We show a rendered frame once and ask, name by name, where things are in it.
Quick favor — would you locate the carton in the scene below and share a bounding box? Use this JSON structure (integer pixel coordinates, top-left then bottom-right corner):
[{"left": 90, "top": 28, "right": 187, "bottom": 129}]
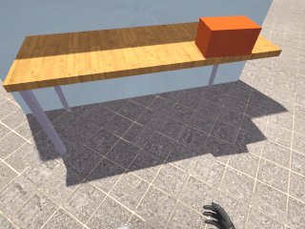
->
[{"left": 194, "top": 15, "right": 262, "bottom": 58}]

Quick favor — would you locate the table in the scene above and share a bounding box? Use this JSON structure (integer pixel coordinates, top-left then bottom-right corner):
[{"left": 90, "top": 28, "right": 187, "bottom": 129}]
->
[{"left": 2, "top": 22, "right": 282, "bottom": 155}]

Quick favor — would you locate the right robot hand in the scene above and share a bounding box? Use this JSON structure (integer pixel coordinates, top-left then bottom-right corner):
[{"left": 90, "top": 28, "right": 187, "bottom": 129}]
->
[{"left": 203, "top": 202, "right": 235, "bottom": 229}]

